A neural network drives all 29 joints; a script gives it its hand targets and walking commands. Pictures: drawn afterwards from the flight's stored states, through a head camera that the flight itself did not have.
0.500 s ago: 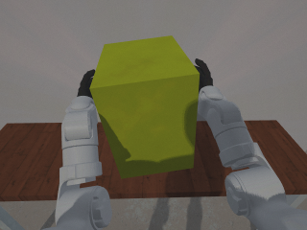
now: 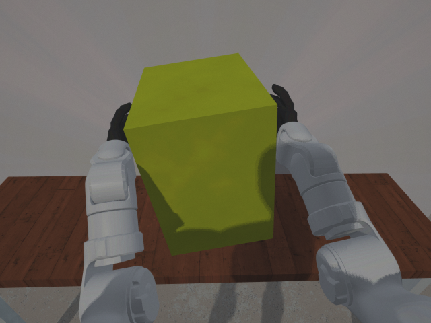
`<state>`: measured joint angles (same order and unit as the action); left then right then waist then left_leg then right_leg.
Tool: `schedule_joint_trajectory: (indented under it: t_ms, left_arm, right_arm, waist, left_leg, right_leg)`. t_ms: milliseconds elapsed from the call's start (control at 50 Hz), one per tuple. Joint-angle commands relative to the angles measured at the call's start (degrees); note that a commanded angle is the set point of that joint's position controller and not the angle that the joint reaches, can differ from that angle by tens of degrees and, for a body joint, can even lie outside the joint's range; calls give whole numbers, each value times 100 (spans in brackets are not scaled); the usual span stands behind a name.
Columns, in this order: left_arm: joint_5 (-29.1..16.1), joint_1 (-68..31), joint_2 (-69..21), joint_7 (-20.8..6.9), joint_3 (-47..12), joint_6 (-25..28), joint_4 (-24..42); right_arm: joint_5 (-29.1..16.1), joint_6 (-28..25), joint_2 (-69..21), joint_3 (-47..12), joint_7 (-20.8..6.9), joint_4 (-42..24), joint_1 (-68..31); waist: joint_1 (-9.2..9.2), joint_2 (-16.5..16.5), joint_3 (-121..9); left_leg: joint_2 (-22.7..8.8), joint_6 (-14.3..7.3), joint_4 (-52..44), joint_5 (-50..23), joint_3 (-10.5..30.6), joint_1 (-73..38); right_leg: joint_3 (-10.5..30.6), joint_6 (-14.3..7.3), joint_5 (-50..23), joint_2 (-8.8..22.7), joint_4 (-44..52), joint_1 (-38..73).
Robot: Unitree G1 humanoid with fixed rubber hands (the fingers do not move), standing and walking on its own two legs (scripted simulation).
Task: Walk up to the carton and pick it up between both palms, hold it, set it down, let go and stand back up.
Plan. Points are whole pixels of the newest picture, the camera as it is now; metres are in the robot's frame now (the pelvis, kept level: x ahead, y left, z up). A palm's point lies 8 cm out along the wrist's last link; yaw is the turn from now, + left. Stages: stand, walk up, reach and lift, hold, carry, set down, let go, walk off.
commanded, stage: hold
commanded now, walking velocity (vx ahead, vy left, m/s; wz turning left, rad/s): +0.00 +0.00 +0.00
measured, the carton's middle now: (206, 149) +0.40 +0.00 +0.18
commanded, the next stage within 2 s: none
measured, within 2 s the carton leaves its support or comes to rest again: neither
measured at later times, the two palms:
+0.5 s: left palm (120, 147) +0.36 +0.15 +0.23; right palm (284, 130) +0.36 -0.14 +0.24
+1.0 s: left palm (121, 147) +0.36 +0.15 +0.23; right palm (285, 131) +0.36 -0.14 +0.24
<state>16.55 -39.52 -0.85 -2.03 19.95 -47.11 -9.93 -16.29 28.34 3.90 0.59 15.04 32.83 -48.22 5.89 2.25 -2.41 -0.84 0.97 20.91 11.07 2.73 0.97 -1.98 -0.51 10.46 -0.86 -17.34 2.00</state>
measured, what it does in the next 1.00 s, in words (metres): stands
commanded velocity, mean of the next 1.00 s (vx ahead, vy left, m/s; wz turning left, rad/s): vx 0.00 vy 0.00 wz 0.00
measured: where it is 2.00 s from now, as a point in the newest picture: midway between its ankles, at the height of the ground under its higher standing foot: outside the picture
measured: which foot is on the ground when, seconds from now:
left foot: down 0.00-1.00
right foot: down 0.00-1.00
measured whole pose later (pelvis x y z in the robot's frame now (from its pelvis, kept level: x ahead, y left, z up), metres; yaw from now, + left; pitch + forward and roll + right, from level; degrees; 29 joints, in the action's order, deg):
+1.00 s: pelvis +0.00 +0.00 +0.00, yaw +0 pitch -9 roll -1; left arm 17.2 -41.0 -0.9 -2.0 20.4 -46.6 -13.0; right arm -14.8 28.3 3.8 1.7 14.2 34.9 -49.1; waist 5.6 1.4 -2.1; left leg -0.5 0.6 20.5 10.4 2.3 1.6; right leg -1.3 -0.2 10.0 -0.6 -17.5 1.0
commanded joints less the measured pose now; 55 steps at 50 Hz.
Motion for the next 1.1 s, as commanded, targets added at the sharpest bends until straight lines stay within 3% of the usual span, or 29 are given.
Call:
schedule_joint_trajectory:
  t_ms: [0, 40, 80, 200, 280, 320, 400, 500, 560, 620, 700, 780, 860, 880, 1000, 1080]
  left_arm:
    - [-892, -4530, -3114, -837, -2845, 445, 606]
    - [-983, -4510, -3169, -807, -3012, 474, 746]
    - [-1058, -4715, -3192, -742, -3081, 524, 961]
    - [-915, -4547, -3064, -727, -2806, 505, 710]
    - [-863, -4515, -2996, -768, -2657, 517, 648]
    - [-879, -4422, -3002, -788, -2651, 510, 643]
    - [-1079, -4470, -3124, -731, -2935, 543, 892]
    - [-982, -4507, -3060, -750, -2882, 520, 742]
    - [-903, -4513, -3020, -795, -2808, 500, 642]
    - [-913, -4639, -3092, -805, -2908, 486, 684]
    - [-1015, -4650, -3252, -741, -3101, 524, 865]
    - [-950, -4439, -3149, -746, -2938, 490, 806]
    - [-769, -4505, -3014, -823, -2574, 464, 342]
    - [-811, -4653, -3071, -816, -2634, 508, 428]
    - [-1098, -4912, -3207, -709, -2951, 657, 810]
    - [-931, -4463, -3072, -693, -2661, 576, 372]
  right_arm:
    - [-655, -177, -3580, -1850, -594, -1701, -4418]
    - [-661, -194, -3515, -1834, -586, -1763, -4330]
    - [-744, -205, -3577, -1961, -591, -1871, -4407]
    - [-678, -184, -3548, -1972, -647, -1607, -4298]
    - [-635, -190, -3591, -2001, -652, -1486, -4261]
    - [-650, -229, -3676, -2075, -615, -1744, -4350]
    - [-796, -307, -3667, -2185, -543, -2238, -4521]
    - [-576, -198, -3552, -1892, -587, -1618, -4142]
    - [-564, -173, -3605, -1893, -601, -1496, -4190]
    - [-600, -171, -3511, -1801, -613, -1369, -4179]
    - [-649, -229, -3559, -1856, -613, -1626, -4264]
    - [-737, -205, -3500, -1984, -573, -1673, -4222]
    - [-532, -195, -3526, -1791, -660, -1337, -4397]
    - [-509, -228, -3593, -1754, -695, -1349, -4458]
    - [-677, -315, -3733, -1983, -651, -1697, -4518]
    - [-661, -305, -3726, -2057, -619, -1711, -4589]
  waist:
    - [52, -462, -1697]
    - [147, -595, -1811]
    - [103, -632, -2082]
    - [-63, -458, -1907]
    - [-81, -225, -1877]
    - [-106, -110, -2076]
    - [-34, -326, -2504]
    - [117, -401, -1912]
    - [52, -433, -1763]
    - [97, -708, -1700]
    - [152, -801, -2036]
    - [71, -586, -1933]
    - [-45, -307, -1505]
    - [-62, -369, -1595]
    - [47, -409, -2351]
    - [-145, -159, -2091]
  left_leg:
    - [387, 206, -291, -1281, -305, -301]
    - [384, 281, -205, -1543, -296, -425]
    - [392, 311, -89, -1775, -280, -524]
    - [383, 202, -231, -1534, -311, -443]
    - [383, 136, -278, -1495, -314, -434]
    - [403, 73, -240, -1548, -317, -460]
    - [441, 165, -41, -1936, -291, -651]
    - [400, 190, -225, -1402, -319, -450]
    - [410, 169, -282, -1224, -308, -332]
    - [378, 286, -271, -1364, -294, -339]
    - [374, 357, -124, -1727, -248, -531]
    - [407, 316, -104, -1849, -254, -553]
    - [368, 123, -418, -988, -331, -184]
    - [356, 114, -451, -896, -319, -106]
    - [395, 218, -120, -1775, -262, -576]
    - [434, 69, -189, -1455, -319, -403]
  right_leg:
    - [-97, 359, -987, -302, 293, 121]
    - [-94, 341, -1230, -310, 246, 84]
    - [-102, 334, -1336, -349, 189, 150]
    - [-75, 352, -1052, -316, 255, 112]
    - [-86, 379, -1158, -341, 245, 189]
    - [-62, 423, -1434, -340, 228, 358]
    - [-49, 441, -1826, -336, 163, 395]
    - [-75, 364, -1263, -307, 267, 110]
    - [-78, 381, -1086, -265, 291, 155]
    - [-100, 320, -1003, -281, 264, 59]
    - [-102, 312, -1267, -313, 196, 146]
    - [-108, 362, -1457, -336, 205, 232]
    - [-114, 346, -631, -289, 339, 59]
    - [-113, 330, -544, -278, 326, 20]
    - [-78, 368, -1440, -357, 181, 267]
    - [-50, 449, -1345, -316, 240, 167]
